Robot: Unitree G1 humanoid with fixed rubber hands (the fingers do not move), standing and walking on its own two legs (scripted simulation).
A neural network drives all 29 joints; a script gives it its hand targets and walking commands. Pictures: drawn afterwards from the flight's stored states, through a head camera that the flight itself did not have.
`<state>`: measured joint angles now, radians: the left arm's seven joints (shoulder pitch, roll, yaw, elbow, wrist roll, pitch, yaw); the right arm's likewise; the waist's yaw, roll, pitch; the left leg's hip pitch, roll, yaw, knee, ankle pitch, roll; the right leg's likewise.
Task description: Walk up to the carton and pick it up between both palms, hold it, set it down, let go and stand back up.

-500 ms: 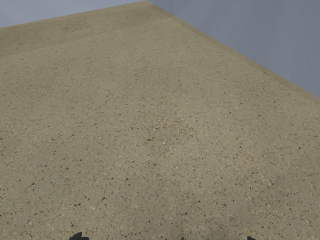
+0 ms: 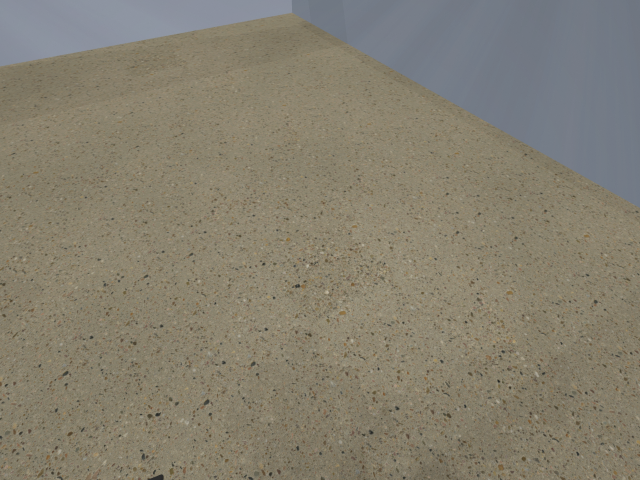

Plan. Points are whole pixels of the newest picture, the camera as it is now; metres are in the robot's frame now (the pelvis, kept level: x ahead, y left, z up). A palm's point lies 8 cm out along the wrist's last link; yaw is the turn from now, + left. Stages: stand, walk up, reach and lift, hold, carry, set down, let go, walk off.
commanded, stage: stand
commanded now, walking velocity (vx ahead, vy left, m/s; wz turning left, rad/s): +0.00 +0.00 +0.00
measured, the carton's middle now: out of the picture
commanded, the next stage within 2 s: walk up in 1.16 s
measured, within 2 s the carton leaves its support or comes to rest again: neither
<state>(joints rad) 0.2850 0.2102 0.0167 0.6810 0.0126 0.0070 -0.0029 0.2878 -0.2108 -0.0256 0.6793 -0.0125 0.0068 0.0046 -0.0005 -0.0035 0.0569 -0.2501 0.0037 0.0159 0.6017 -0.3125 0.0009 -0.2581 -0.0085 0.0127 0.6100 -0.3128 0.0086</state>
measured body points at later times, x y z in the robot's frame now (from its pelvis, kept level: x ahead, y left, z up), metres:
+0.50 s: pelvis -0.01 +0.00 +0.00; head +0.00 +0.00 +0.45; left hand +0.08 +0.24 -0.12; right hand +0.08 -0.25 -0.12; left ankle +0.01 +0.12 -0.73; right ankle +0.01 -0.12 -0.73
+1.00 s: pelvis +0.00 +0.00 +0.01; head +0.00 +0.00 +0.46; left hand +0.06 +0.25 -0.12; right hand +0.06 -0.25 -0.12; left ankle +0.01 +0.12 -0.73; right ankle +0.01 -0.12 -0.73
